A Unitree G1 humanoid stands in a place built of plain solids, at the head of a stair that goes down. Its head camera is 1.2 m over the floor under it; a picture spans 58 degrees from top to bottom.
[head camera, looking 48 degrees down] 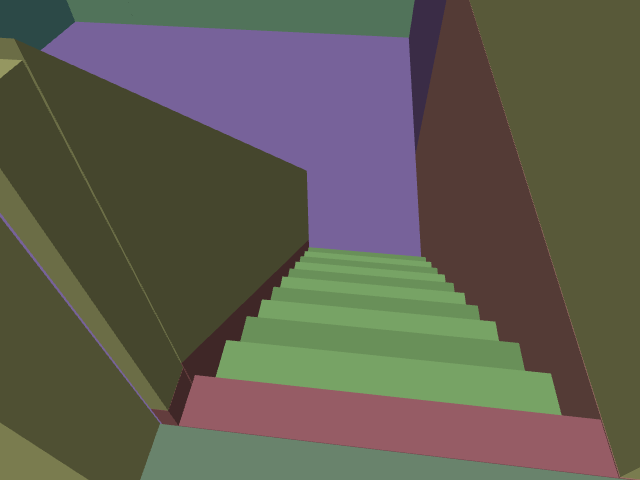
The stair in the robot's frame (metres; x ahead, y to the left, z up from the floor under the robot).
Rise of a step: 0.20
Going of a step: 0.22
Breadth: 1.14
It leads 6 degrees to the right of straight ahead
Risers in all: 11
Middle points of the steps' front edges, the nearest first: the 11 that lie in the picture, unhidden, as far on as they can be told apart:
0.49 -0.20 0.00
0.71 -0.22 -0.20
0.94 -0.25 -0.40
1.16 -0.27 -0.60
1.38 -0.30 -0.80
1.61 -0.33 -1.00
1.83 -0.35 -1.20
2.05 -0.38 -1.40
2.28 -0.40 -1.60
2.50 -0.43 -1.80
2.72 -0.45 -2.00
